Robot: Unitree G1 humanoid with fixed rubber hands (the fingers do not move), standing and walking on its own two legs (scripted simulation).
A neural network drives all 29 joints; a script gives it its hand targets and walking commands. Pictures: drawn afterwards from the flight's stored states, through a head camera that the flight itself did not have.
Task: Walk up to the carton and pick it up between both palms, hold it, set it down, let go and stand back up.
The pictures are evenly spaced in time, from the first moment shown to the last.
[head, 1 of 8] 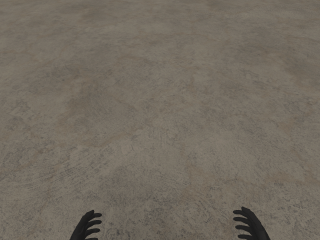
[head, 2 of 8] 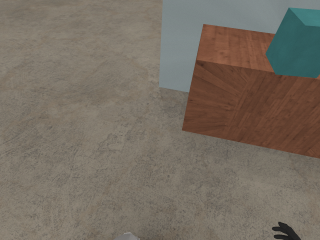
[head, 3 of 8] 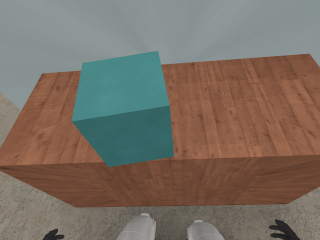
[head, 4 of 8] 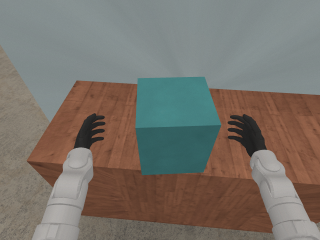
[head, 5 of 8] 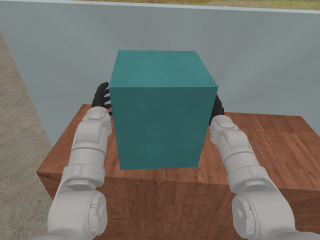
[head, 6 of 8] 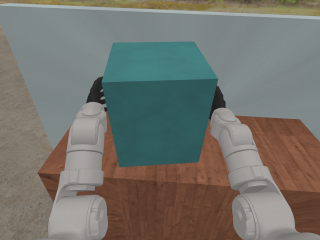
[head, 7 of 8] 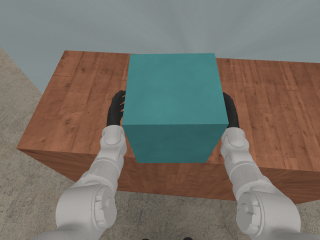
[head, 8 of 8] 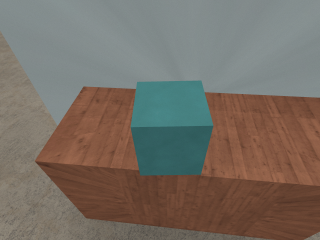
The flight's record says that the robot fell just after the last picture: no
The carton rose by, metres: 0.23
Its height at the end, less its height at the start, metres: +0.00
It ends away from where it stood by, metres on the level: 0.01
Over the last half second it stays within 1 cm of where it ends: yes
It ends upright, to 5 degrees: yes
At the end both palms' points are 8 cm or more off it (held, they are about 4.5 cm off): yes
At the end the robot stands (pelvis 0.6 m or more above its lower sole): yes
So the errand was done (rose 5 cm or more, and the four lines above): yes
